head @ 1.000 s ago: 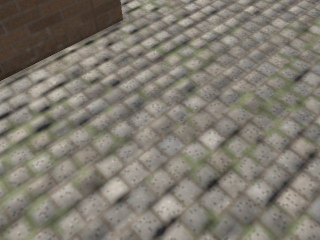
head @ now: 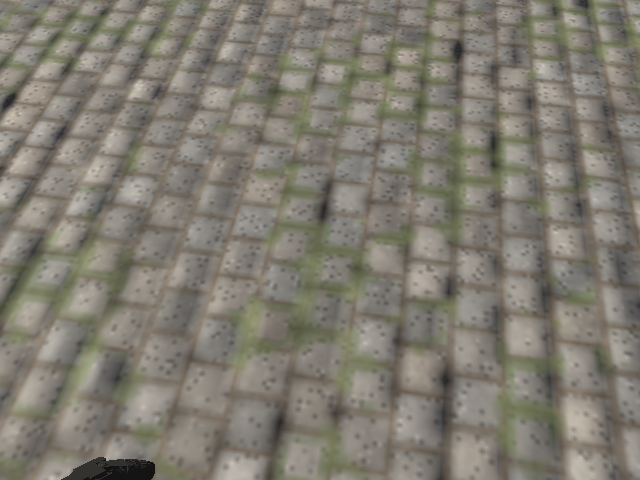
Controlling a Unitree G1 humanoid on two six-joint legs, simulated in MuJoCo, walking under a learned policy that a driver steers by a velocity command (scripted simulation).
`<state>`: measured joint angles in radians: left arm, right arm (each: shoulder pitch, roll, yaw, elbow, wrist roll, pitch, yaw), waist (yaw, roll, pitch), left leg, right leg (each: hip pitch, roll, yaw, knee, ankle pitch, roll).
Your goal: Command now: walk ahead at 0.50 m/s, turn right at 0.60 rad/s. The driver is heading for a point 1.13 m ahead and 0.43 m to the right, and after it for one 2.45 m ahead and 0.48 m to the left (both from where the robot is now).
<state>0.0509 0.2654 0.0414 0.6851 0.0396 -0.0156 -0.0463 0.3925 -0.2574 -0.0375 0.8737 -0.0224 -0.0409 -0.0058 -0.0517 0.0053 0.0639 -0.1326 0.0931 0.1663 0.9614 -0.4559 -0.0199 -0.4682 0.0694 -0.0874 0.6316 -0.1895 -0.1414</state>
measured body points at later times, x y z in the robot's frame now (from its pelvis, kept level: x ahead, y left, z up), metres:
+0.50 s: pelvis +0.28 +0.01 +0.00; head +0.31 +0.00 +0.45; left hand +0.32 +0.30 -0.12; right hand +0.45 -0.28 -0.07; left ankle +0.42 +0.08 -0.72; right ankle +0.09 -0.05 -0.71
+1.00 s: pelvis +0.52 -0.09 +0.01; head +0.55 -0.11 +0.46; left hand +0.81 +0.04 -0.07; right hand +0.38 -0.31 -0.13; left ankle +0.43 +0.07 -0.71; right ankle +0.58 -0.20 -0.72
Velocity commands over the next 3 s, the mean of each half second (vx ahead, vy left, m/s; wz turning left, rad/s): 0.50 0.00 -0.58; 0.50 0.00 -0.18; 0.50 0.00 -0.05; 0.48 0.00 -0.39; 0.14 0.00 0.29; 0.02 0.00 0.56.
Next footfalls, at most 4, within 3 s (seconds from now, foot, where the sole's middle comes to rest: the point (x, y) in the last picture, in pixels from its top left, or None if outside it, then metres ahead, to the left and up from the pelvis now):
0.48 left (295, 469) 0.46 0.07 -0.75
0.98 right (425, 385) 0.62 -0.22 -0.75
1.52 left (376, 254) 0.97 -0.15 -0.75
2.04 right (486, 206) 1.11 -0.46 -0.75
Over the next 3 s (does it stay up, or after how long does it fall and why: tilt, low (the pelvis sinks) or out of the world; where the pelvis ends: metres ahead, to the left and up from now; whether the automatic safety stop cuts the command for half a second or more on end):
stays up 1.09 -0.34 0.02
